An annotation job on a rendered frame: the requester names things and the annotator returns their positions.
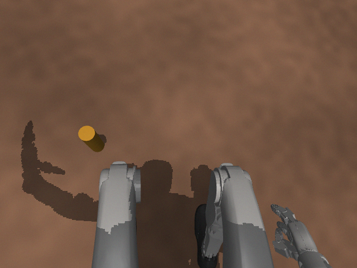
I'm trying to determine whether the right robot hand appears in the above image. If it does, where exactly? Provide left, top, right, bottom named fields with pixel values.
left=271, top=204, right=318, bottom=261

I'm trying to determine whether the can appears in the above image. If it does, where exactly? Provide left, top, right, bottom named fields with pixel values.
left=78, top=126, right=104, bottom=152

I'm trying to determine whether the right robot foot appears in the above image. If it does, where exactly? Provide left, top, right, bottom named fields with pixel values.
left=195, top=204, right=218, bottom=268

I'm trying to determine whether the right robot arm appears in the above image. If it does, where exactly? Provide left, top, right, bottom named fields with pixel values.
left=298, top=251, right=332, bottom=268

